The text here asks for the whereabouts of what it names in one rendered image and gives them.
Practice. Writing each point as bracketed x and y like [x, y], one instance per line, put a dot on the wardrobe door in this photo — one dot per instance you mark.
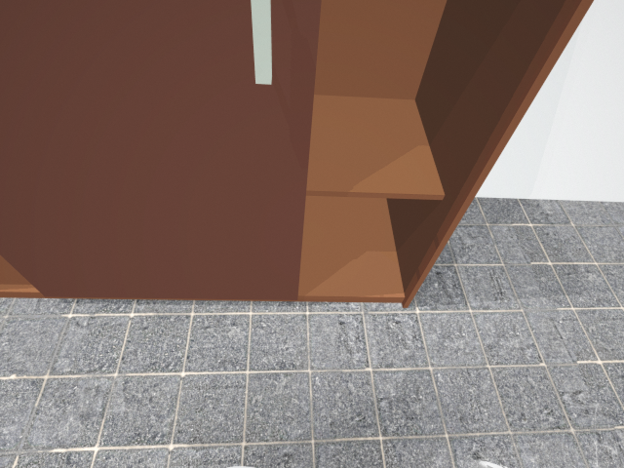
[139, 158]
[9, 275]

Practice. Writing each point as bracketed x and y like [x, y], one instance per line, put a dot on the handle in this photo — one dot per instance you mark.
[262, 50]

